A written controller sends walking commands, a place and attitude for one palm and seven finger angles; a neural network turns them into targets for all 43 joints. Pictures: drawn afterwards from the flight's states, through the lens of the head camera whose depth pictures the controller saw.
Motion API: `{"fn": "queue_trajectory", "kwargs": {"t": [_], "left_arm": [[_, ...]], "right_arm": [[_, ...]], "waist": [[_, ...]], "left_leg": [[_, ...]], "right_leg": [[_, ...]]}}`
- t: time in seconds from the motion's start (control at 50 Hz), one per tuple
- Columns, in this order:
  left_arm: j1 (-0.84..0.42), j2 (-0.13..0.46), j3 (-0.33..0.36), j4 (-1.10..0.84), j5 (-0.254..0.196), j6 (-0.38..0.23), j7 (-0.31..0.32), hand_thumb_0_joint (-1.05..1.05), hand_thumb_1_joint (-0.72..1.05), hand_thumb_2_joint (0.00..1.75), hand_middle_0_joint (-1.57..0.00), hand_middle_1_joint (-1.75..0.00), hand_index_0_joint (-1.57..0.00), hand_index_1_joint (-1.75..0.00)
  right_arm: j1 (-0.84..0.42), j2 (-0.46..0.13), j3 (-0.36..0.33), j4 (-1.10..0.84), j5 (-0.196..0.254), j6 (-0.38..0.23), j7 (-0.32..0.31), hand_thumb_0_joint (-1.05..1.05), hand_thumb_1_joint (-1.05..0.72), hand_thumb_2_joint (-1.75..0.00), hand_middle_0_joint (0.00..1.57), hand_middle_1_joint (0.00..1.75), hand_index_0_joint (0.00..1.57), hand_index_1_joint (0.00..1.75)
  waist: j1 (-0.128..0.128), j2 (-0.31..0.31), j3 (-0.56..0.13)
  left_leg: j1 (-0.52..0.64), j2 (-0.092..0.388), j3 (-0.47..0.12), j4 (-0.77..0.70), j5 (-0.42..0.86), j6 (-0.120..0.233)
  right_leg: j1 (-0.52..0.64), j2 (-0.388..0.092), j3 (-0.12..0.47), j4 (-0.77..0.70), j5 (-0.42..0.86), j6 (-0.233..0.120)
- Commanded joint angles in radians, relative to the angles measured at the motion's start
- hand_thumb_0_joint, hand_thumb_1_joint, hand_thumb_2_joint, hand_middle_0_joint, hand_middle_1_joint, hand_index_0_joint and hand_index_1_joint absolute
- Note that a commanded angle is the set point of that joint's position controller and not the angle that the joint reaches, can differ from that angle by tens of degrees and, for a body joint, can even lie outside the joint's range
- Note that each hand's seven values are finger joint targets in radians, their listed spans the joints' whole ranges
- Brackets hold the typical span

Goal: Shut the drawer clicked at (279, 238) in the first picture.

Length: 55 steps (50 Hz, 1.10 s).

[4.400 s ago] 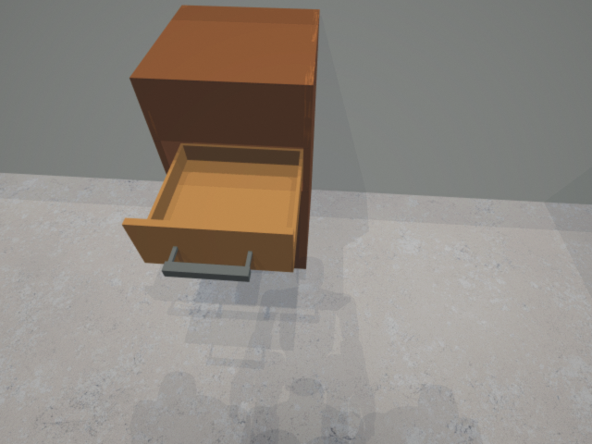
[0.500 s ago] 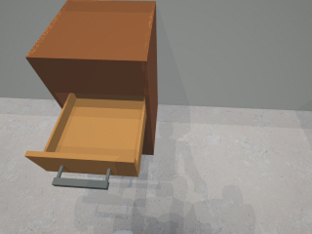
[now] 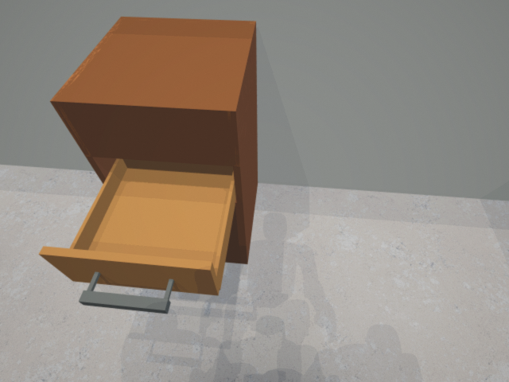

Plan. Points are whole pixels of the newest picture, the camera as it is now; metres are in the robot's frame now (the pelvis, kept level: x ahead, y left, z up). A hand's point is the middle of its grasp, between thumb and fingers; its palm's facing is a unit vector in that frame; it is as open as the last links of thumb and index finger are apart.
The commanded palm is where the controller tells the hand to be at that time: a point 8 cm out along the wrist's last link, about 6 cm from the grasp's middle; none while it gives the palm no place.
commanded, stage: come to a stop and stand still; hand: left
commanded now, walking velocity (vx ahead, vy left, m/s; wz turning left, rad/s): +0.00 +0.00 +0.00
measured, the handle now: (129, 291) +0.32 +0.32 -0.23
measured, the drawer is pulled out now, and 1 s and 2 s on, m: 0.30 0.30 0.30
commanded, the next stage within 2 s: look again from close up in 0.02 s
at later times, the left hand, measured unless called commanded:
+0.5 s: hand out of the picture -0.01 +0.22 -0.17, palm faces -0.01 -0.98 -0.22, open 7.3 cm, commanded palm none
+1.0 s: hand out of the picture -0.02 +0.21 -0.18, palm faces +0.03 -0.98 -0.18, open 7.4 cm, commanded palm none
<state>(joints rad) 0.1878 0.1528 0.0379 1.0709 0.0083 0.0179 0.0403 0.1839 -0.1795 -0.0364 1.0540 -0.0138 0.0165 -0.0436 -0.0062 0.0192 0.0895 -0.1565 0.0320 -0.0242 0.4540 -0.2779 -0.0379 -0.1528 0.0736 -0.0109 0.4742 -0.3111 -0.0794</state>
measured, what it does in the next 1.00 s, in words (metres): stands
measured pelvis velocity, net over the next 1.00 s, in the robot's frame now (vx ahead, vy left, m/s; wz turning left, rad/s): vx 0.00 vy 0.04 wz -0.02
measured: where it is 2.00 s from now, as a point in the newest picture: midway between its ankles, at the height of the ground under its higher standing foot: outside the picture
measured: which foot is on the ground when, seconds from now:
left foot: down 0.00-1.00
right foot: down 0.00-1.00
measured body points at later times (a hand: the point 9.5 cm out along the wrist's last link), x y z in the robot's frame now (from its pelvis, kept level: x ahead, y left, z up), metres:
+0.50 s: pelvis -0.03 +0.04 +0.00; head -0.04 +0.03 +0.45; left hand -0.01 +0.27 -0.15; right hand -0.02 -0.19 -0.16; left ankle -0.01 +0.14 -0.74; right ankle -0.04 -0.07 -0.74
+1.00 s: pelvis +0.00 +0.04 +0.00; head +0.01 +0.04 +0.45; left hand -0.02 +0.26 -0.16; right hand -0.01 -0.18 -0.16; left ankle -0.01 +0.14 -0.74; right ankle -0.04 -0.07 -0.74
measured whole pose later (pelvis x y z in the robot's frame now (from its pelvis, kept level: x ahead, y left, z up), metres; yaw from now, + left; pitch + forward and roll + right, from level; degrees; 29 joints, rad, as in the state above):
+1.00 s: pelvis +0.00 +0.04 +0.00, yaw -1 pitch +0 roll +0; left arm 0.34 0.12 0.00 1.09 0.02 -0.01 0.04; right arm 0.31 -0.17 0.00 1.08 -0.02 0.00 -0.02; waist 0.01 0.00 0.01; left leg -0.24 -0.04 0.02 0.54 -0.30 0.03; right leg -0.21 0.02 0.03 0.54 -0.34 -0.02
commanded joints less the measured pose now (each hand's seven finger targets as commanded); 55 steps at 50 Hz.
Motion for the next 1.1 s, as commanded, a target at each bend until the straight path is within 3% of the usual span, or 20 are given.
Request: {"fn": "queue_trajectory", "kwargs": {"t": [0.0,0.08,0.1,0.12,0.14,0.16,0.2,0.22,0.24,0.28,0.32,0.36,0.5,0.72,0.88,0.94,0.98,1.02,1.06,1.08], "left_arm": [[0.03,0.133,0.025,-0.016,-0.004,-0.028,-0.001,0.0,0.9,0.9,-0.2,-0.3,-0.2,-0.3],[0.027,0.123,0.013,0.007,-0.003,-0.031,-0.005,0.0,0.9,0.9,-0.2,-0.3,-0.2,-0.3],[0.215,0.158,0.019,0.022,0.012,-0.079,0.044,0.0,0.9,0.9,-0.2,-0.3,-0.2,-0.3],[0.217,0.203,0.029,-0.013,0.014,-0.089,0.05,0.0,0.9,0.9,-0.2,-0.3,-0.2,-0.3],[0.203,0.167,0.013,-0.033,0.021,-0.086,0.049,0.0,0.9,0.9,-0.2,-0.3,-0.2,-0.3],[0.186,0.168,0.006,-0.054,0.022,-0.079,0.04,0.0,0.9,0.9,-0.2,-0.3,-0.2,-0.3],[0.12,0.156,-0.001,-0.089,0.015,-0.071,0.031,0.0,0.9,0.9,-0.2,-0.3,-0.2,-0.3],[0.113,0.14,-0.009,-0.088,0.006,-0.063,0.027,0.0,0.9,0.9,-0.2,-0.3,-0.2,-0.3],[0.118,0.119,-0.015,-0.09,-0.001,-0.052,0.022,0.0,0.9,0.9,-0.2,-0.3,-0.2,-0.3],[0.123,0.107,-0.019,-0.095,0.006,-0.037,0.016,0.0,0.9,0.9,-0.2,-0.3,-0.2,-0.3],[0.129,0.121,-0.024,-0.082,0.005,-0.029,0.007,0.0,0.9,0.9,-0.2,-0.3,-0.2,-0.3],[0.145,0.12,-0.028,-0.074,0.008,-0.03,-0.001,0.0,0.9,0.9,-0.2,-0.3,-0.2,-0.3],[0.177,0.107,-0.031,-0.059,0.011,-0.03,-0.009,0.0,0.9,0.9,-0.2,-0.3,-0.2,-0.3],[0.204,0.084,-0.045,0.012,0.003,-0.048,-0.004,0.0,0.9,0.9,-0.2,-0.3,-0.2,-0.3],[0.221,0.143,-0.01,0.009,0.009,-0.044,0.005,0.0,0.9,0.9,-0.2,-0.3,-0.2,-0.3],[0.217,0.163,0.007,-0.01,0.012,-0.041,0.011,0.0,0.9,0.9,-0.2,-0.3,-0.2,-0.3],[0.197,0.166,0.013,-0.026,0.015,-0.036,0.014,0.0,0.9,0.9,-0.2,-0.3,-0.2,-0.3],[0.187,0.144,0.015,-0.042,0.016,-0.027,0.016,0.0,0.9,0.9,-0.2,-0.3,-0.2,-0.3],[0.181,0.103,0.006,-0.051,0.016,-0.018,0.015,0.0,0.9,0.9,-0.2,-0.3,-0.2,-0.3],[0.157,0.096,0.0,-0.06,0.018,-0.015,0.016,0.0,0.9,0.9,-0.2,-0.3,-0.2,-0.3]], "right_arm": [[0.1,-0.073,0.001,0.01,0.002,-0.006,-0.009,0.0,-0.9,-0.9,0.2,0.3,0.2,0.3],[0.113,-0.069,0.007,0.018,0.0,-0.007,-0.007,0.0,-0.9,-0.9,0.2,0.3,0.2,0.3],[0.008,-0.106,-0.008,-0.053,0.015,-0.037,0.003,0.0,-0.9,-0.9,0.2,0.3,0.2,0.3],[0.054,-0.052,0.004,-0.106,0.011,-0.037,0.007,0.0,-0.9,-0.9,0.2,0.3,0.2,0.3],[0.042,-0.045,0.0,-0.112,0.014,-0.042,0.008,0.0,-0.9,-0.9,0.2,0.3,0.2,0.3],[0.047,-0.019,0.006,-0.122,0.021,-0.042,0.012,0.0,-0.9,-0.9,0.2,0.3,0.2,0.3],[0.13,-0.015,0.014,-0.109,0.017,-0.04,0.016,0.0,-0.9,-0.9,0.2,0.3,0.2,0.3],[0.158,-0.035,0.012,-0.094,0.013,-0.04,0.014,0.0,-0.9,-0.9,0.2,0.3,0.2,0.3],[0.163,-0.069,0.011,-0.093,0.009,-0.043,0.011,0.0,-0.9,-0.9,0.2,0.3,0.2,0.3],[0.151,-0.092,0.017,-0.104,-0.001,-0.039,0.012,0.0,-0.9,-0.9,0.2,0.3,0.2,0.3],[0.14,-0.084,0.023,-0.097,-0.003,-0.037,0.016,0.0,-0.9,-0.9,0.2,0.3,0.2,0.3],[0.132,-0.1,0.02,-0.101,-0.006,-0.032,0.019,0.0,-0.9,-0.9,0.2,0.3,0.2,0.3],[0.165,-0.113,0.024,-0.066,-0.007,-0.04,0.02,0.0,-0.9,-0.9,0.2,0.3,0.2,0.3],[0.196,-0.079,0.04,0.016,0.004,-0.056,0.013,0.0,-0.9,-0.9,0.2,0.3,0.2,0.3],[0.176,-0.07,0.031,-0.007,0.0,-0.029,0.021,0.0,-0.9,-0.9,0.2,0.3,0.2,0.3],[0.179,-0.064,0.025,-0.024,-0.002,-0.025,0.022,0.0,-0.9,-0.9,0.2,0.3,0.2,0.3],[0.194,-0.065,0.024,-0.026,-0.002,-0.029,0.022,0.0,-0.9,-0.9,0.2,0.3,0.2,0.3],[0.218,-0.094,0.021,-0.029,-0.005,-0.035,0.02,0.0,-0.9,-0.9,0.2,0.3,0.2,0.3],[0.225,-0.133,0.014,-0.04,-0.006,-0.033,0.013,0.0,-0.9,-0.9,0.2,0.3,0.2,0.3],[0.224,-0.125,0.014,-0.047,-0.003,-0.031,0.012,0.0,-0.9,-0.9,0.2,0.3,0.2,0.3]], "waist": [[-0.011,0.053,-0.092],[-0.011,0.003,-0.053],[0.064,-0.096,-0.148],[0.026,-0.107,-0.214],[0.018,-0.04,-0.209],[0.016,-0.043,-0.212],[-0.029,-0.084,-0.189],[-0.036,-0.082,-0.153],[-0.022,-0.014,-0.106],[-0.004,0.021,0.017],[0.005,0.102,0.059],[0.008,0.003,0.076],[0.015,0.01,0.012],[0.007,-0.014,-0.044],[0.017,-0.094,0.003],[0.013,-0.134,-0.009],[0.007,-0.104,-0.009],[0.007,0.011,-0.03],[0.018,0.144,-0.06],[0.016,0.145,-0.037]], "left_leg": [[0.076,0.077,-0.021,-0.05,0.324,0.035],[0.048,0.072,-0.026,-0.098,0.206,0.033],[-0.066,0.036,0.074,0.23,0.159,0.023],[-0.223,-0.011,-0.01,0.305,-0.108,0.046],[-0.271,0.01,-0.021,0.309,-0.122,0.049],[-0.225,0.006,-0.005,0.254,-0.127,0.045],[-0.089,-0.02,0.031,0.059,0.001,0.042],[-0.021,0.004,0.011,-0.004,0.106,0.05],[-0.012,0.061,-0.036,-0.007,0.218,0.069],[-0.1,0.096,-0.071,-0.03,0.127,0.089],[-0.169,0.083,-0.112,-0.121,-0.07,0.092],[-0.197,0.061,-0.112,-0.139,-0.186,0.09],[-0.2,0.076,-0.145,-0.197,-0.245,0.103],[-0.072,0.062,-0.087,-0.115,0.087,0.093],[-0.163,-0.009,0.013,0.039,0.01,0.06],[-0.164,-0.017,0.036,0.079,-0.003,0.051],[-0.124,-0.009,0.029,0.034,0.071,0.055],[-0.058,0.054,-0.046,-0.015,0.261,0.091],[0.023,0.154,-0.162,-0.058,0.468,0.18],[0.03,0.179,-0.188,-0.076,0.555,0.219]], "right_leg": [[0.019,-0.151,0.139,-0.127,0.409,0.035],[0.008,-0.139,0.131,-0.177,0.286,0.033],[0.121,-0.255,0.228,-0.104,1.1,0.164],[0.281,-0.333,0.295,-0.002,1.336,0.117],[0.271,-0.322,0.235,0.018,1.234,0.011],[0.216,-0.297,0.208,0.003,1.057,-0.048],[0.117,-0.234,0.146,0.016,0.844,-0.04],[0.033,-0.201,0.134,0.021,0.643,-0.014],[-0.044,-0.164,0.122,-0.008,0.399,0.015],[-0.126,-0.116,0.122,-0.071,0.067,0.021],[-0.122,-0.103,0.114,-0.074,-0.061,0.024],[-0.141,-0.107,0.135,-0.094,-0.123,0.022],[-0.113,-0.104,0.109,-0.058,-0.102,0.032],[-0.085,-0.137,0.132,-0.076,0.102,0.031],[-0.068,-0.256,0.272,-0.113,0.061,-0.037],[-0.063,-0.317,0.308,-0.11,0.151,-0.066],[-0.075,-0.289,0.26,-0.054,0.231,-0.053],[-0.11,-0.202,0.15,0.062,0.201,-0.016],[-0.188,-0.11,0.017,0.187,-0.051,0.032],[-0.234,-0.094,-0.007,0.25,-0.176,0.048]]}}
